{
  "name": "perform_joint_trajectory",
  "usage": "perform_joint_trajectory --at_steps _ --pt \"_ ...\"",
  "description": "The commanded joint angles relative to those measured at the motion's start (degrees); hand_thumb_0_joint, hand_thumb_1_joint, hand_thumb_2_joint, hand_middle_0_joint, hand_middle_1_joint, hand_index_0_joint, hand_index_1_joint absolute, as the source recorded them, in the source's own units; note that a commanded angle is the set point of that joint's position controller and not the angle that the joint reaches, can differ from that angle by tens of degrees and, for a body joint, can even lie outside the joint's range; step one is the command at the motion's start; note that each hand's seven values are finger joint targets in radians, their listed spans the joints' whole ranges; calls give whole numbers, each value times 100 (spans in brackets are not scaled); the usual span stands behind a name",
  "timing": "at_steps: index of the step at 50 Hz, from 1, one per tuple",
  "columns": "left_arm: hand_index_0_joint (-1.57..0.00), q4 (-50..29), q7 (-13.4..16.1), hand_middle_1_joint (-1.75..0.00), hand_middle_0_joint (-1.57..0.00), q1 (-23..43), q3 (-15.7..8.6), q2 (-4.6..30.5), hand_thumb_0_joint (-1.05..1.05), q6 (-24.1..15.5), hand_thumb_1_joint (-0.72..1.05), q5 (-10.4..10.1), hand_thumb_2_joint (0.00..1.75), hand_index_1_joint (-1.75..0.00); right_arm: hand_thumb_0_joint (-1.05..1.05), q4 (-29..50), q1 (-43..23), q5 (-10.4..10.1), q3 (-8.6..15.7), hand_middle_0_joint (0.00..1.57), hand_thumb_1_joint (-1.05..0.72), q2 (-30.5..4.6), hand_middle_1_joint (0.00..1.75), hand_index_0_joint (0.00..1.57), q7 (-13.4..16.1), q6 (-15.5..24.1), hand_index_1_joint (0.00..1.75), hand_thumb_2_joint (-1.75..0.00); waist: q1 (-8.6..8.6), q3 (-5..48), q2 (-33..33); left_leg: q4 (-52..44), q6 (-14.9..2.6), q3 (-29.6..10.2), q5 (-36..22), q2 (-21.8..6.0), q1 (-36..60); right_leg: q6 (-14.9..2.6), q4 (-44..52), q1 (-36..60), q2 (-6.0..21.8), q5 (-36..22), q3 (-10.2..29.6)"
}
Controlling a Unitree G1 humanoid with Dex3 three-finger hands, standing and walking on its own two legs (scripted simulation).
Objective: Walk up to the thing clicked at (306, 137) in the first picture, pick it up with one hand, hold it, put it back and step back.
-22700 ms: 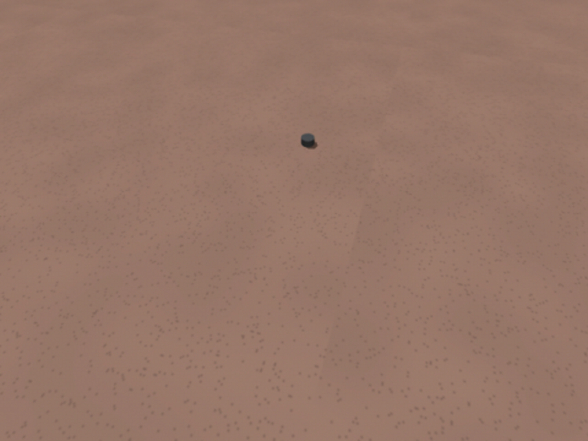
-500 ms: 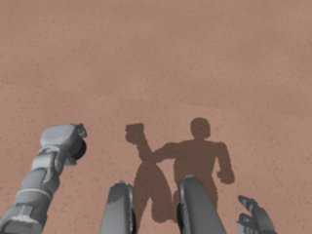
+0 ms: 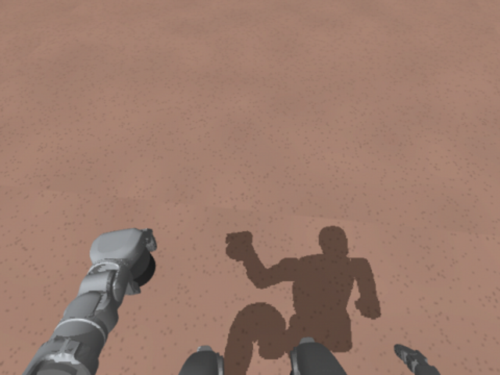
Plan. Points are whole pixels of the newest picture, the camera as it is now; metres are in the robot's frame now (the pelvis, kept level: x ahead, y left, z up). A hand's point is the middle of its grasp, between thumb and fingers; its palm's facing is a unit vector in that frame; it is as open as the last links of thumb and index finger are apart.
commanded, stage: lift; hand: left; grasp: from above
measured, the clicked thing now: (133, 265) +0.34 +0.23 -0.10
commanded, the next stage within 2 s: hold in 0.14 s
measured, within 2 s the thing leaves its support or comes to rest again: neither
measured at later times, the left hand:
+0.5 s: hand (121, 247) +0.34 +0.23 -0.02, palm faces -0.45 -0.07 -0.89, open 9.6 cm
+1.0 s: hand (118, 244) +0.33 +0.22 +0.01, palm faces -0.45 -0.05 -0.89, open 9.6 cm
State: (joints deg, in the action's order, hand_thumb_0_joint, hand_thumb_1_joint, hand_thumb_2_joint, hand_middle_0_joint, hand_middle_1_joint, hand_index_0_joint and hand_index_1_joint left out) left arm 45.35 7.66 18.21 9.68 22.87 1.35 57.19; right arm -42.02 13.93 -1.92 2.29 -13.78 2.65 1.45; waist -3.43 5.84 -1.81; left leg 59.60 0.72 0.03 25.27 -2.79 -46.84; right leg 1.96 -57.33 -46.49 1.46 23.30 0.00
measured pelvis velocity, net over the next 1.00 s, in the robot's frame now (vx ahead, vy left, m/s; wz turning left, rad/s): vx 0.03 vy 0.00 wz -0.02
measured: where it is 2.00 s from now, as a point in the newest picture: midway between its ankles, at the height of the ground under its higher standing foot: outside the picture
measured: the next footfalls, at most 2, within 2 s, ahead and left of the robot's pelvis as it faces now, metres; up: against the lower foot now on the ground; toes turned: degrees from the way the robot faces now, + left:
none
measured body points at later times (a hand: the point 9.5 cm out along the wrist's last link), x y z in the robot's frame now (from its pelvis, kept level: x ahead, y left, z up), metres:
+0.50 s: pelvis +0.03 +0.00 +0.04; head +0.07 +0.00 +0.49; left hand +0.36 +0.23 +0.03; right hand +0.14 -0.27 -0.07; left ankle +0.04 +0.13 -0.67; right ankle +0.05 -0.14 -0.67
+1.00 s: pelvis +0.03 +0.00 +0.06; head +0.05 -0.01 +0.51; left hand +0.35 +0.22 +0.06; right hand +0.15 -0.26 -0.06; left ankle +0.04 +0.13 -0.67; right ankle +0.05 -0.14 -0.67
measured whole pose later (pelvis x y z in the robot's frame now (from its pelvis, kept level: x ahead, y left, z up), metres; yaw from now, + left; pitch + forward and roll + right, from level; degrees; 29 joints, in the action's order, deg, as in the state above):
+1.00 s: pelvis +0.03 +0.00 +0.06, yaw -1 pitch +4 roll +0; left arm 40.1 0.8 15.3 11.7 22.3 0.9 57.5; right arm -39.4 13.5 -2.8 2.9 -14.5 1.6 -2.8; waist -0.9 2.6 -2.1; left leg 35.5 0.6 2.5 17.5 -2.0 -22.1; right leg 2.1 -35.2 -23.2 2.0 16.1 1.5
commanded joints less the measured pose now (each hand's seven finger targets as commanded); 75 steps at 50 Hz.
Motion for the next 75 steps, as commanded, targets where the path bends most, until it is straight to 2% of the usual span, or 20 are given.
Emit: perform_joint_trajectory --at_steps 1,6,7,15,18,21,22,26,30,33,34,40,49,52,55,62,64,66,70,75 --pt "-92 -917 223 -76 -89 1551 -404 1075 0 88 54 -15 71 -73 0 595 57 -15 267 20 -90 -854 30 20 52 197 30 -90 69 1676 -85 -1311 -59 -50 -1016 296 1562 -225 1218 1171 -302 -867 -19" --pt "-90 -864 204 -76 -87 1513 -433 1060 0 97 52 -54 71 -73 0 612 93 1 273 20 -90 -844 30 20 30 168 30 -90 86 1597 36 -1602 -57 -25 -1334 306 1872 -210 1542 1584 -290 -1129 -22" --pt "-92 -963 194 -77 -89 1645 -353 989 0 78 53 -70 73 -74 0 637 68 -2 277 20 -90 -839 30 20 31 162 30 -90 78 1540 -4 -1670 -63 -2 -1342 311 1926 -204 1613 1654 -288 -1157 -12" --pt "-92 -1161 167 -78 -88 1793 -435 1164 0 32 55 34 73 -74 0 603 -10 -4 306 20 -90 -856 30 20 36 98 30 -90 119 1542 -108 -2005 -58 101 -1701 355 2429 -190 2001 2073 -268 -1514 38" --pt "-94 -1099 79 -76 -90 1734 -332 1075 0 18 56 92 73 -72 0 571 2 -15 311 20 -90 -857 30 20 34 73 30 -90 65 1564 -5 -2081 -65 100 -1974 350 2611 -188 2062 2203 -274 -1764 24" --pt "-93 -1059 -6 -77 -90 1628 -413 1171 0 -10 55 67 76 -74 0 611 -18 -26 340 20 -90 -904 30 20 13 36 30 -90 155 1460 -90 -2227 -41 121 -2064 341 2797 -219 2159 2286 -291 -1761 -17" --pt "-93 -1053 -35 -78 -89 1589 -329 1003 0 3 55 48 76 -75 0 609 -1 -22 336 20 -90 -888 30 20 1 26 30 -90 111 1502 -22 -2252 -38 114 -2202 329 2880 -220 2161 2323 -302 -1881 -23" --pt "-92 -1114 -123 -78 -89 1719 -252 955 0 11 54 27 78 -75 0 690 -29 -31 345 20 -90 -908 30 20 -24 -16 30 -90 87 1328 12 -2374 -40 113 -2276 318 2904 -219 2256 2381 -323 -1930 -62" --pt "-92 -1130 -253 -77 -89 1591 -329 1059 0 -42 54 31 77 -74 0 789 -126 -46 347 20 -89 -924 30 20 -39 -56 30 -90 187 1221 -81 -2517 -37 150 -2131 327 2945 -236 2366 2449 -325 -1771 -52" --pt "-91 -1344 -305 -77 -88 1584 -376 1125 0 -42 54 74 76 -73 0 863 -159 -58 354 20 -90 -928 30 20 -48 -98 30 -90 240 1378 -45 -2522 -59 184 -2411 351 3048 -226 2382 2709 -311 -2073 -24" --pt "-91 -1392 -308 -77 -88 1671 -375 1103 0 -47 52 61 79 -74 0 847 -127 -51 348 20 -90 -914 30 20 -54 -110 30 -90 189 1414 -65 -2511 -63 185 -2489 358 3071 -217 2381 2745 -310 -2161 -12" --pt "-90 -1469 -352 -79 -87 1620 -410 1147 0 -60 54 74 77 -75 0 897 -200 -58 336 20 -89 -931 30 20 -39 -164 30 -90 174 1239 38 -2676 -89 203 -2277 345 3149 -212 2531 2748 -311 -1976 -21" --pt "-91 -1784 -453 -81 -88 1676 -311 1058 0 -47 54 23 82 -78 0 1020 -350 -94 287 20 -90 -875 30 20 -37 -193 30 -90 263 1112 45 -2938 -111 214 -2008 336 3221 -223 2735 2838 -304 -1709 4" --pt "-90 -1753 -528 -82 -86 1542 -378 1124 0 -50 54 -27 78 -78 0 1032 -422 -102 288 20 -90 -900 30 20 -13 -196 30 -90 309 1003 12 -3033 -94 219 -1865 318 3265 -226 2807 2830 -317 -1526 5" --pt "-90 -1780 -563 -82 -86 1461 -345 1078 0 -31 54 27 77 -78 0 1064 -485 -112 259 20 -90 -850 30 20 0 -189 30 -90 322 958 175 -3061 -130 239 -1752 362 3220 -201 2898 2926 -276 -1448 50" --pt "-91 -1943 -574 -85 -87 1564 -442 1195 0 -56 55 24 80 -80 0 1061 -555 -115 242 20 -90 -866 30 20 28 -205 30 -90 325 1031 89 -3140 -127 257 -1882 356 3419 -196 2965 3023 -277 -1556 36" --pt "-91 -1929 -569 -84 -87 1511 -336 1050 0 -36 54 30 81 -80 0 1074 -585 -126 223 20 -90 -841 30 20 28 -204 30 -90 290 956 129 -3172 -143 290 -1825 379 3438 -190 3006 3019 -250 -1540 70" --pt "-91 -1955 -562 -84 -87 1524 -405 1127 0 -26 54 50 80 -80 0 1066 -607 -128 229 20 -90 -829 30 20 33 -213 30 -90 343 995 161 -3188 -152 289 -1891 384 3441 -181 3042 3113 -238 -1592 54" --pt "-89 -1964 -604 -86 -86 1504 -306 1050 0 15 52 24 84 -83 0 1068 -635 -139 219 20 -90 -834 30 20 28 -234 30 -90 316 993 109 -3243 -140 282 -2027 359 3573 -194 3053 3146 -253 -1713 28" --pt "-89 -2039 -676 -85 -85 1541 -355 1113 0 18 51 -8 84 -82 0 1120 -698 -150 201 20 -90 -834 30 20 36 -262 30 -90 345 863 74 -3362 -143 272 -1853 346 3596 -204 3159 3142 -259 -1537 19"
